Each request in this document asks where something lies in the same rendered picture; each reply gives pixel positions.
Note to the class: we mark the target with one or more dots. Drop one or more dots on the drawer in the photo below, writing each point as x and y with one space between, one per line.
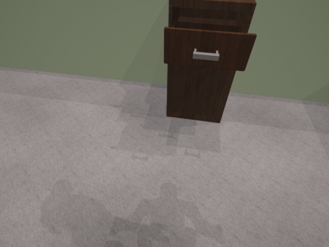
234 46

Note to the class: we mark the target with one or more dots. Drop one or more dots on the cabinet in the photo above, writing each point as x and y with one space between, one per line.
200 93

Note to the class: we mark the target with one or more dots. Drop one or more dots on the handle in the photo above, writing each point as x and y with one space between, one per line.
206 56

